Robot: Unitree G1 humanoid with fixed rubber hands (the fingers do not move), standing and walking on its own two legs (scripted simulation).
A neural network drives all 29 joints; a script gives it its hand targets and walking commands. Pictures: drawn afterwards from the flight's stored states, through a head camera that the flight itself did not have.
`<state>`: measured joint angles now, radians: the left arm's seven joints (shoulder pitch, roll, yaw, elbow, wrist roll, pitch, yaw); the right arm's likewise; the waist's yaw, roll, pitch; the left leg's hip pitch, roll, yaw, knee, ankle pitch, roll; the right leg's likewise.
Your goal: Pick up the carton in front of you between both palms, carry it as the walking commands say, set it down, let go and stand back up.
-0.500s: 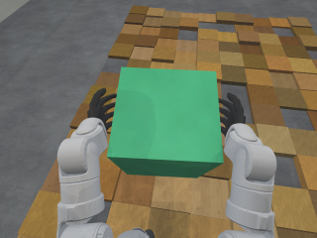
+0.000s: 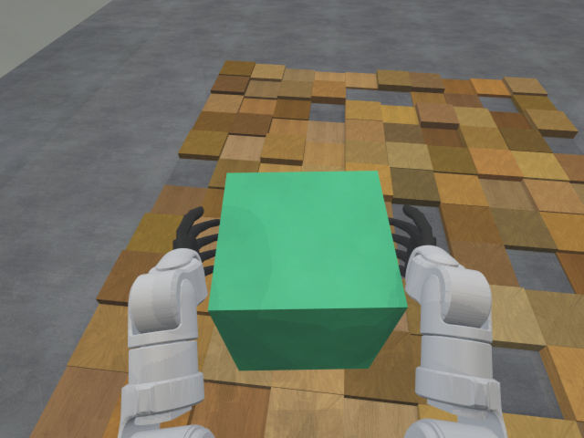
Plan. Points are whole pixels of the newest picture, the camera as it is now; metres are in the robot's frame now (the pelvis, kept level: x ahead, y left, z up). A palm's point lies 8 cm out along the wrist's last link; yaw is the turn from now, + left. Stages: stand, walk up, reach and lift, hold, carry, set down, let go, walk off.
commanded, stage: carry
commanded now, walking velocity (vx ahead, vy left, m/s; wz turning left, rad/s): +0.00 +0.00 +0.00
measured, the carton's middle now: (303, 278) +0.34 +0.01 +0.02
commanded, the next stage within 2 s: none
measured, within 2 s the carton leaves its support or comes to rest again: neither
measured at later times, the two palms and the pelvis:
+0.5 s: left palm (193, 251) +0.33 +0.15 +0.11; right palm (426, 252) +0.33 -0.15 +0.11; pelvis +0.01 -0.01 +0.00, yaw +2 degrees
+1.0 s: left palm (181, 270) +0.29 +0.16 +0.12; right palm (427, 269) +0.30 -0.15 +0.12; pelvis -0.02 +0.00 +0.00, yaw +2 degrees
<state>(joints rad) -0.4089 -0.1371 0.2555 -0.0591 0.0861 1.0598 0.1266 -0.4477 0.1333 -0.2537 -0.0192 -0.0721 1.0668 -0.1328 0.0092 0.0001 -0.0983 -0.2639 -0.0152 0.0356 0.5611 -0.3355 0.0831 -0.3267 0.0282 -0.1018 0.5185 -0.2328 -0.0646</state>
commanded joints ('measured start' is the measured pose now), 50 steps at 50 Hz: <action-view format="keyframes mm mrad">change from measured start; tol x2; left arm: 1 -621 -803 -687 -94 -265 -27 -30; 9 -535 -710 -621 -54 -219 -10 4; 19 -540 -697 -574 -21 -173 -7 19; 50 -605 -729 -567 5 -185 17 14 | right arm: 1 -515 785 610 -83 173 -29 18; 8 -473 693 603 -107 166 -22 -8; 16 -544 721 621 -93 205 -20 -3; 29 -557 730 590 -46 190 -9 -6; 50 -582 741 577 -37 181 5 -6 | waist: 1 -20 9 -433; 6 -22 37 -412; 15 -19 -15 -362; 31 -19 -6 -304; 50 -15 0 -284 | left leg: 1 158 114 -65 48 597 -14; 4 187 134 -69 61 683 14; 6 190 139 -68 65 702 24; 8 174 138 -64 64 679 24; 13 127 124 -55 35 520 5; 19 133 138 -65 20 516 3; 29 105 134 -67 -24 320 -17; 50 77 147 -78 -73 289 -22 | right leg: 1 223 -174 125 60 745 -20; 6 169 -171 119 68 647 -17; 14 225 -201 128 36 713 -15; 37 210 -185 138 -39 430 -8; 50 203 -179 133 -51 348 -7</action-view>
